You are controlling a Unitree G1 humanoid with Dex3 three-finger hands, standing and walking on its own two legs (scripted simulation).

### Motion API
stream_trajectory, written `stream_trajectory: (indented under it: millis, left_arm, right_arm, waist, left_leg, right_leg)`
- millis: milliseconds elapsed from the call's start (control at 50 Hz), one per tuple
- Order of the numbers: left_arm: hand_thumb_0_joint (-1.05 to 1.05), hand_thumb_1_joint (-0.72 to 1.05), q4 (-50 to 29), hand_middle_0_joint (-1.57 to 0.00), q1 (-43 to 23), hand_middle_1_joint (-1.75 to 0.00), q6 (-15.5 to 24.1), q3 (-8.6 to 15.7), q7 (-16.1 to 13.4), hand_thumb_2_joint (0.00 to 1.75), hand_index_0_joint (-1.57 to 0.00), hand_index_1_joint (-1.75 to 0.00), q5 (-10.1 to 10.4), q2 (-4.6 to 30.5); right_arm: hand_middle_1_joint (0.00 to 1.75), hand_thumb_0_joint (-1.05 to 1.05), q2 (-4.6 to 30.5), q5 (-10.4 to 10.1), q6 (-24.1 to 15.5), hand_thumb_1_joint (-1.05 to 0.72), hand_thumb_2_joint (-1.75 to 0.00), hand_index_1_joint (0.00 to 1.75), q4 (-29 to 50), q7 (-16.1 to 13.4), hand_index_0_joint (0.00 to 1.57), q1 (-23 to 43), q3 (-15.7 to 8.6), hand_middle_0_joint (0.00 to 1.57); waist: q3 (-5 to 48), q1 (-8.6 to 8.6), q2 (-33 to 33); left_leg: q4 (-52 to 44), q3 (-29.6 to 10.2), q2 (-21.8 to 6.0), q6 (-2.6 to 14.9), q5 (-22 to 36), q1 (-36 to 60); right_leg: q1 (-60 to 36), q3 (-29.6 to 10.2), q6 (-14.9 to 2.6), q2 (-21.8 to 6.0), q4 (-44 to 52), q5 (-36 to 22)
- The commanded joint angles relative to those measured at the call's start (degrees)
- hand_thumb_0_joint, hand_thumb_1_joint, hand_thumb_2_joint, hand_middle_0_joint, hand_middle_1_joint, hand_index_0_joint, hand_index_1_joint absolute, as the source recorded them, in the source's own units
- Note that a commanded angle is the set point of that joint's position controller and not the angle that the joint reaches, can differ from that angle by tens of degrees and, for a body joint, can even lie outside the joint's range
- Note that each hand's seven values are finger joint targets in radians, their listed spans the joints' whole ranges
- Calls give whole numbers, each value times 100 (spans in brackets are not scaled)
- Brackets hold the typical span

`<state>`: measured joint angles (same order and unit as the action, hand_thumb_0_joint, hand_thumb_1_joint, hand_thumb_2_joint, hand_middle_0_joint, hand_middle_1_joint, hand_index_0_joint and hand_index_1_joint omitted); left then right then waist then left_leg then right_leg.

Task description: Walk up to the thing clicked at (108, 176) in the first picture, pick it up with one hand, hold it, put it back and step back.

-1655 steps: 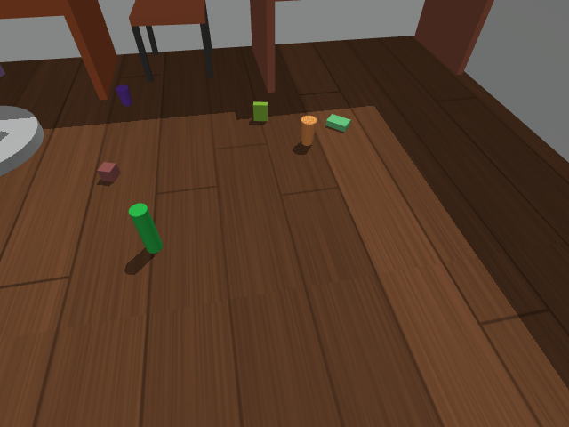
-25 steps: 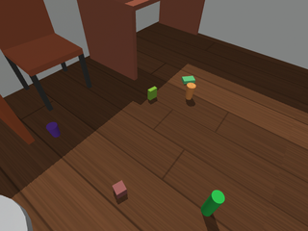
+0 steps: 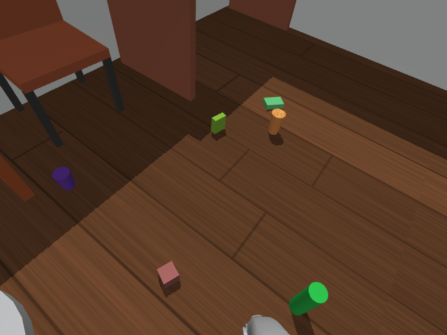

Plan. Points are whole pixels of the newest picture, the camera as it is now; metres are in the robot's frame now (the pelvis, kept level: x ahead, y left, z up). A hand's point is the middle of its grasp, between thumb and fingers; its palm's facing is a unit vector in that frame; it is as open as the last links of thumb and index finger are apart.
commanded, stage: walk up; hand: left
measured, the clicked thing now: (168, 274) +0.41 +0.18 -0.74
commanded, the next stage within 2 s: none
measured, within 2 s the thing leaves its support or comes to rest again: neither
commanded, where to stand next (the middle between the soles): +0.02 -0.04 m, yaw -2 degrees
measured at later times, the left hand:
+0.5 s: hand out of the picture +0.09 +0.23 -0.16, palm faces +0.04 -0.94 -0.35, open 7.3 cm
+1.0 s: hand out of the picture +0.00 +0.24 -0.15, palm faces +0.05 -0.93 -0.36, open 7.3 cm
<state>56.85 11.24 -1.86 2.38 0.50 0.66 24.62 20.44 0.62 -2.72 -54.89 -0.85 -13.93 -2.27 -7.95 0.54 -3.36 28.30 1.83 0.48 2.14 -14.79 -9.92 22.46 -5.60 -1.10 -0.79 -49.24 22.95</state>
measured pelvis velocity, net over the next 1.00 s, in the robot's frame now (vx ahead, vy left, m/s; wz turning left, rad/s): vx -0.03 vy -0.03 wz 0.05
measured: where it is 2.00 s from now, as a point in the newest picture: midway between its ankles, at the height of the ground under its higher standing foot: outside the picture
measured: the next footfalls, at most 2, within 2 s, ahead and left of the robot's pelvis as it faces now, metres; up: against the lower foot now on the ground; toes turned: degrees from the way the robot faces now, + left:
right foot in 0.16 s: +0.04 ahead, -0.16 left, +0.00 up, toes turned +6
left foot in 0.46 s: -0.02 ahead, +0.08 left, +0.00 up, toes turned +3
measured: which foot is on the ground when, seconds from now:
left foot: down 0.00-0.18, up 0.20-0.44, down 0.46-1.00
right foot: up 0.00-0.14, down 0.16-1.00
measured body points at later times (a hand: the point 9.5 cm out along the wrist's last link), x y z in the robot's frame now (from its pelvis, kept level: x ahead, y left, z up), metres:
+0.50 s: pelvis -0.04 -0.03 -0.02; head +0.00 -0.02 +0.43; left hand +0.09 +0.27 -0.13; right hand +0.04 -0.34 -0.14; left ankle -0.07 +0.08 -0.74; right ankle +0.07 -0.14 -0.74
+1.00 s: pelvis -0.03 -0.03 +0.00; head -0.03 -0.03 +0.45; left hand +0.00 +0.29 -0.13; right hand +0.07 -0.32 -0.13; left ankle -0.06 +0.08 -0.74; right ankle +0.00 -0.16 -0.74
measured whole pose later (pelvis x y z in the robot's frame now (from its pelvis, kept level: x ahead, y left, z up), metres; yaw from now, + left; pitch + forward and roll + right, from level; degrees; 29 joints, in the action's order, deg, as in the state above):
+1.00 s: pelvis -0.03 -0.03 +0.00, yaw +3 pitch -3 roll +0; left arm 60.3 13.3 1.3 0.6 0.8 -0.3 21.8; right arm 20.6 1.0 -0.2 -56.9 1.3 -10.6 -1.2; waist -1.8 -1.1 0.5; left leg 30.1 0.9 0.3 0.9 -19.3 -8.0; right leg 13.1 -3.2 0.9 0.3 -30.1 14.1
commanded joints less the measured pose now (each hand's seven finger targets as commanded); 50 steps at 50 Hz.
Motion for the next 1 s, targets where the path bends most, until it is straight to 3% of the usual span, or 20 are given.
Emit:
stream_trajectory:
  millis: [0, 80, 120, 140, 160, 180, 240, 340, 420, 460, 480, 540, 620, 660, 680, 720, 780, 820, 860, 980]
  left_arm:
    - [0, 90, -489, -20, 2, -30, 44, 208, -132, 90, -20, -30, 57, 755]
    - [0, 90, -562, -20, 63, -30, 4, 273, -158, 90, -20, -30, -40, 791]
    - [0, 90, -634, -20, 21, -30, 53, 365, -157, 90, -20, -30, -146, 1089]
    - [0, 90, -770, -20, -43, -30, 84, 473, -163, 90, -20, -30, -184, 1418]
    - [0, 90, -915, -20, -226, -30, 56, 459, -152, 90, -20, -30, -133, 1600]
    - [0, 90, -1052, -20, -307, -30, 67, 467, -164, 90, -20, -30, -176, 1536]
    - [0, 90, -1391, -20, -946, -30, -44, 418, -195, 90, -20, -30, -225, 1068]
    - [0, 90, -1377, -20, -480, -30, -24, 458, -168, 90, -20, -30, -384, 943]
    - [0, 90, -1191, -20, -402, -30, -89, 439, -82, 90, -20, -30, -178, 1111]
    - [0, 90, -1191, -20, -755, -30, -3, 302, -74, 90, -20, -30, -70, 698]
    - [0, 90, -1121, -20, -1030, -30, 31, 467, -130, 90, -20, -30, -153, 1048]
    - [0, 90, -852, -20, -650, -30, 116, 335, -42, 90, -20, -30, 1, 626]
    - [0, 90, -526, -20, -324, -30, 333, 268, -25, 90, -20, -30, -138, 588]
    - [0, 90, -448, -20, -64, -30, 472, 336, -98, 90, -20, -30, -256, 1061]
    - [0, 90, -363, -20, 67, -30, 475, 398, -90, 90, -20, -30, -224, 1389]
    - [0, 90, -480, -20, -192, -30, 479, 365, -59, 90, -20, -30, -230, 1414]
    - [0, 90, -494, -20, -499, -30, 432, 197, -30, 90, -20, -30, -192, 1049]
    - [0, 90, -458, -20, -543, -30, 406, 72, 25, 90, -20, -30, -118, 668]
    - [0, 90, -278, -20, -255, -30, 431, 119, 16, 90, -20, -30, -117, 804]
    - [0, 90, -124, -20, -293, -30, 594, 98, -86, 90, -20, -30, -89, 1052]
  right_arm:
    - [30, 0, 1533, -57, 150, -90, -90, 30, 602, -137, 20, 271, -368, 20]
    - [30, 0, 1595, -127, 397, -90, -90, 30, 850, -114, 20, 513, -415, 20]
    - [30, 0, 1359, -229, 441, -90, -90, 30, 900, -96, 20, 484, -326, 20]
    - [30, 0, 1103, -294, 445, -90, -90, 30, 943, -108, 20, 316, -245, 20]
    - [30, 0, 1100, -291, 535, -90, -90, 30, 895, -190, 20, 303, -270, 20]
    - [30, 0, 1229, -184, 600, -90, -90, 30, 818, -233, 20, 138, -347, 20]
    - [30, 0, 1332, -224, 553, -90, -90, 30, 691, -213, 20, -162, -370, 20]
    - [30, 0, 1279, -55, 334, -90, -90, 30, 606, -103, 20, -27, -252, 20]
    - [30, 0, 1237, 109, 216, -90, -90, 30, 257, -36, 20, -424, -312, 20]
    - [30, 0, 1981, 226, 160, -90, -90, 30, 531, 8, 20, 464, -407, 20]
    - [30, 0, 2115, 164, 140, -90, -90, 30, 644, 47, 20, 772, -434, 20]
    - [30, 0, 1413, 172, -3, -90, -90, 30, 589, -28, 20, 904, -204, 20]
    - [30, 0, 1455, 120, 155, -90, -90, 30, 496, 71, 20, 557, -263, 20]
    - [30, 0, 1244, 35, 215, -90, -90, 30, 554, 107, 20, 338, -198, 20]
    - [30, 0, 1253, 58, 246, -90, -90, 30, 538, 95, 20, 368, -208, 20]
    - [30, 0, 1363, 76, 219, -90, -90, 30, 435, 113, 20, 257, -260, 20]
    - [30, 0, 1232, 108, 97, -90, -90, 30, 228, 147, 20, -39, -285, 20]
    - [30, 0, 1598, 136, 21, -90, -90, 30, 298, 132, 20, 158, -354, 20]
    - [30, 0, 1618, 82, 24, -90, -90, 30, 372, 145, 20, 627, -302, 20]
    - [30, 0, 1289, 0, 65, -90, -90, 30, 209, 106, 20, 523, -191, 20]
  waist:
    - [616, -3, 1564]
    - [1021, -103, 1245]
    - [1095, -170, 396]
    - [1272, -168, -641]
    - [1294, -278, -1461]
    - [1242, -178, -990]
    - [1261, 25, -708]
    - [1529, -394, -922]
    - [1105, -60, -552]
    - [495, -92, 1542]
    - [226, 58, 1446]
    - [439, -259, 1055]
    - [893, -112, 1359]
    - [995, -161, 314]
    - [881, -175, -99]
    - [522, -81, -118]
    - [480, 198, -202]
    - [447, 157, 439]
    - [189, -111, 371]
    - [711, 6, 299]
  left_leg:
    - [-44, -550, -1166, 741, 4943, -46]
    - [697, -713, -1087, 642, 3836, -145]
    - [1360, -591, -771, 241, 2574, -544]
    - [2448, -390, -79, -59, 1042, -979]
    - [3716, -382, 609, -76, -2359, -1262]
    - [4439, -969, 459, -126, -2612, -1036]
    - [4958, -837, 517, -255, -1728, -1315]
    - [2051, -221, 148, -372, -1782, -1519]
    - [-608, -134, 131, -31, -453, 100]
    - [-1347, -2989, -1758, 733, -1255, -526]
    - [-1346, -3145, -2166, 1238, -1013, -1553]
    - [-618, -1460, -1358, 793, 1395, -644]
    - [-31, -866, -852, 395, 505, -160]
    - [578, -651, -376, 111, -690, -1391]
    - [1203, -331, -17, 20, -1732, -1420]
    - [1382, -488, -180, 36, -1792, -1115]
    - [-243, -566, -251, 128, -711, 235]
    - [-1326, -2092, -1141, 467, -1973, 232]
    - [-1472, -1943, -1451, 702, -2139, -493]
    - [-443, -513, -458, 19, 381, -58]
  right_leg:
    - [-288, 518, 59, 112, 224, -377]
    - [-774, 783, -45, 130, 1393, -834]
    - [-1215, 241, -280, -372, 2001, -3227]
    - [-1438, -992, -751, -1460, 2348, -4724]
    - [-1165, -1934, -1739, -2297, 2554, -5582]
    - [-697, -2018, -1775, -2239, 2449, -5030]
    - [-555, -579, -1383, -1373, 2127, -3995]
    - [-1693, -716, -1204, -1145, 2489, -16]
    - [-482, -764, -680, -1205, 2130, -123]
    - [696, 411, 36, 16, 923, 296]
    - [-8, 44, 31, -85, 5, 815]
    - [-198, -6, -76, 128, 207, 255]
    - [-1294, 725, -37, 335, 2420, -722]
    - [-2242, -929, -458, -565, 2650, -540]
    - [-1742, -1950, -971, -1358, 3120, 885]
    - [-873, -2229, -1286, -1719, 3341, 1254]
    - [184, -973, -560, -1009, 2947, 506]
    - [485, -90, -42, -80, 1998, 148]
    - [-283, 212, -8, 10, 1578, -130]
    - [-1181, -584, -296, -633, 2430, -2510]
